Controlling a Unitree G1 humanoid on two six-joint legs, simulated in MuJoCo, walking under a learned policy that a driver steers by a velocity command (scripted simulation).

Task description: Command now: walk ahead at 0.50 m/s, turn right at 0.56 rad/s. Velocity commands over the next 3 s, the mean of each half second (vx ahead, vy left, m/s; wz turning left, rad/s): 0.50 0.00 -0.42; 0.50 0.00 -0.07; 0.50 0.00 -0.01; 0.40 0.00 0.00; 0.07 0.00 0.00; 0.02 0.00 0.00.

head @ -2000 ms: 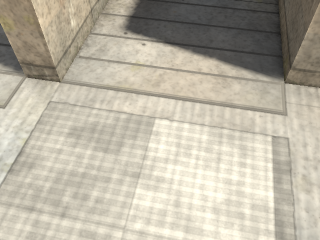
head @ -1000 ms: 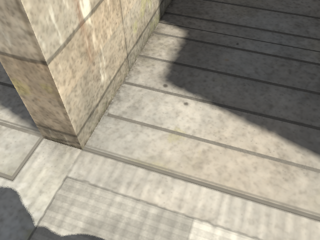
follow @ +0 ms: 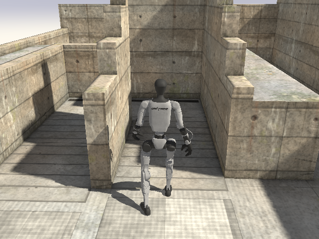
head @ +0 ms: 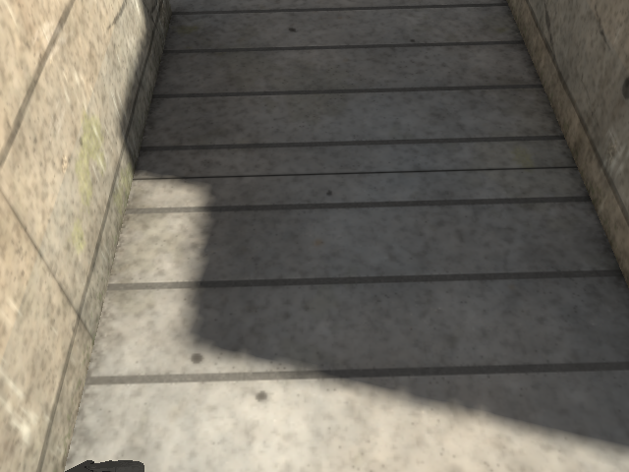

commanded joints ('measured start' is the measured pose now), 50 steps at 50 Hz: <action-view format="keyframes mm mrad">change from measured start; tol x16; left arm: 1 355 285 109 35 -15 12 41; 8 142 131 45 -50 15 -38 41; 28 434 25 2 23 4 -29 81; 50 -119 66 1 -110 3 -66 27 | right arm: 1 -14 -86 -10 -95 -38 -10 -2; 21 -439 -69 3 -260 -11 -76 60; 24 -380 -93 -7 -253 -11 -84 66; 28 80 -243 -62 -136 -30 -78 61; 34 -116 -79 -7 -163 -30 -59 55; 50 53 -167 -24 -50 7 -15 27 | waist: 1 168 -176 -202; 2 94 -291 -389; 5 107 4 -148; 22 139 -70 18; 26 -4 -79 -144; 28 -1 340 -394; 32 6 42 -60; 50 -21 89 23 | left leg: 1 -456 67 -52 699 296 73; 2 -776 -131 -271 970 -158 37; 4 -928 -48 -378 942 7 91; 16 -656 -39 -325 186 586 27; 23 -692 -63 -331 44 466 107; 26 -309 -94 -290 19 463 184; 28 295 273 -952 -53 256 408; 29 281 265 -1038 -131 63 381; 36 -212 112 -556 -266 485 327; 50 -33 150 -422 -210 613 256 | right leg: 1 663 -113 284 -78 88 -139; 2 906 -305 885 -277 -175 -353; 10 343 -123 375 -404 269 -195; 20 452 -136 316 -383 157 -117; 26 512 -99 280 -43 607 -45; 27 334 -27 234 243 364 -11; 28 -52 140 186 583 -335 63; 30 -232 47 242 689 -331 55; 44 -113 -67 87 13 217 109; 50 -77 -21 72 -117 114 62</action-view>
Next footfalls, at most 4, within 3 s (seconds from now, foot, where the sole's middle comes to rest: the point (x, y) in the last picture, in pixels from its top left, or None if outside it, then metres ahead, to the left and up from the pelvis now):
0.52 left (295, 456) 0.50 0.06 -0.75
1.06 right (422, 345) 0.73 -0.24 -0.75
1.62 left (336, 230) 1.09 -0.07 -0.75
2.06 right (425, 187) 1.22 -0.33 -0.75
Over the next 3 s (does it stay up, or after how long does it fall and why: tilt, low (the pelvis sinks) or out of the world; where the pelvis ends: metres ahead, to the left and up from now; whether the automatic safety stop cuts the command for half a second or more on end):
stays up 1.18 -0.17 0.02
